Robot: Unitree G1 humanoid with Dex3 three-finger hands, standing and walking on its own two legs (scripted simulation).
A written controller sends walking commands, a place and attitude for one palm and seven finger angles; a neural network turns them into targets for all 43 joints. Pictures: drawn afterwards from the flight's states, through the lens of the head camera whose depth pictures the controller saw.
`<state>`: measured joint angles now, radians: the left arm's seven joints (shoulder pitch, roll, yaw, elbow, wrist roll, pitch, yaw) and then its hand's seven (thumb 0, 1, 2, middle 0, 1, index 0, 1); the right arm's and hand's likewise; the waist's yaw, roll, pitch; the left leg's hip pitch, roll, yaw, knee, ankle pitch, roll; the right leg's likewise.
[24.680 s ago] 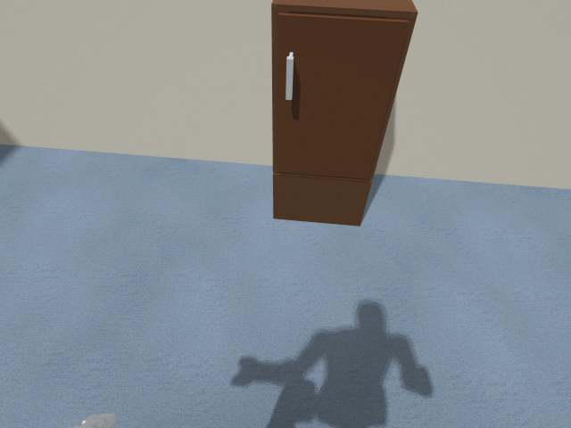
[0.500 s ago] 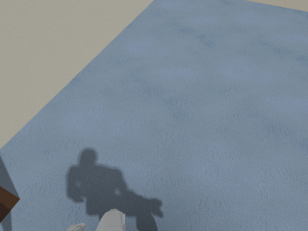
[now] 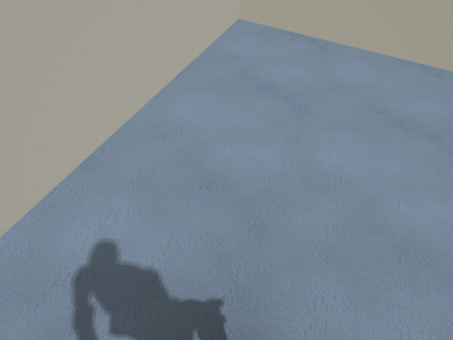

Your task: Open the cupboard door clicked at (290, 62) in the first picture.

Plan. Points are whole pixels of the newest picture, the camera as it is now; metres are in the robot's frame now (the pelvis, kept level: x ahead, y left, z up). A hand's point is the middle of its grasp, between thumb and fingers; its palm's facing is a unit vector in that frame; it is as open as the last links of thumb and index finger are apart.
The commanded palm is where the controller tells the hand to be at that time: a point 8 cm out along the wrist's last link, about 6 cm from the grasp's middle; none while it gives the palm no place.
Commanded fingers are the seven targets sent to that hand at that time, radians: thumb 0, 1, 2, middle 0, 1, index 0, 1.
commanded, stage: walk to a spot facing it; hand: left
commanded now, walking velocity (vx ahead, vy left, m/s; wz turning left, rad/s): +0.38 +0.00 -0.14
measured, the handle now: out of the picture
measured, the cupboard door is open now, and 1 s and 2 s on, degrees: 52 52 52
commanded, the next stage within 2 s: turn to face it in 0.52 s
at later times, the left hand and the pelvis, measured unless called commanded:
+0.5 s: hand (203, 234) +0.37 +0.09 -0.15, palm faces -0.09 -0.98 -0.18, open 7.3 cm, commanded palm none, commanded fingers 0.00 0.90 0.90 -0.20 -0.30 -0.20 -0.30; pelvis +0.25 -0.08 +0.01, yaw -3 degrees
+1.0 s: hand (183, 229) +0.40 +0.14 -0.19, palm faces +0.24 -0.95 -0.17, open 7.3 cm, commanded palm none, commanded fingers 0.00 0.90 0.90 -0.20 -0.30 -0.20 -0.30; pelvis +0.40 -0.05 -0.01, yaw +11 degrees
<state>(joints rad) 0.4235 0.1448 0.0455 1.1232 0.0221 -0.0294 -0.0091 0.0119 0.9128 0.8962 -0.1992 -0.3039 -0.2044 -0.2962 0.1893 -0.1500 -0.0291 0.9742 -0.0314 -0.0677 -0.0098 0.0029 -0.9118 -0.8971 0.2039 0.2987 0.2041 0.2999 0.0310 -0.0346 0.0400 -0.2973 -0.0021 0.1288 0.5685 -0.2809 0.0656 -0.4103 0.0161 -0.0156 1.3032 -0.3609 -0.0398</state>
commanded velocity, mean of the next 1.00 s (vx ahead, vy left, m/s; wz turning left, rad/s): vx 0.19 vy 0.00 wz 0.29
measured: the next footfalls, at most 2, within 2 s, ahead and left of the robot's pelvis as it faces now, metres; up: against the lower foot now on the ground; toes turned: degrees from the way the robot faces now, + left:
right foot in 0.34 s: +0.31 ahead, -0.15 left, +0.00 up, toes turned -10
left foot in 0.86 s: +0.50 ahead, +0.04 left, +0.00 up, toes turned +14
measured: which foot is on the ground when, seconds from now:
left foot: down 0.00-0.34, up 0.36-0.84, down 0.86-1.00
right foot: up 0.00-0.32, down 0.34-0.86, up 0.88-1.00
